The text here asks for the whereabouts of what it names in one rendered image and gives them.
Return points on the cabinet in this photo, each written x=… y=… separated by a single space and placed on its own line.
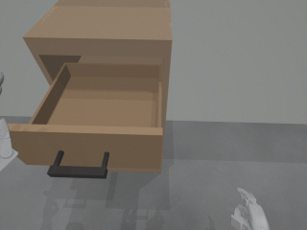
x=106 y=31

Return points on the right robot hand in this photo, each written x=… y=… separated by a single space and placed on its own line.
x=251 y=218

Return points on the drawer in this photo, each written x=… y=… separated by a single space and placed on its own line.
x=93 y=108

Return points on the handle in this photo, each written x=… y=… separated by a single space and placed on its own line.
x=56 y=170

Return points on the left robot hand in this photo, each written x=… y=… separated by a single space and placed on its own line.
x=7 y=153

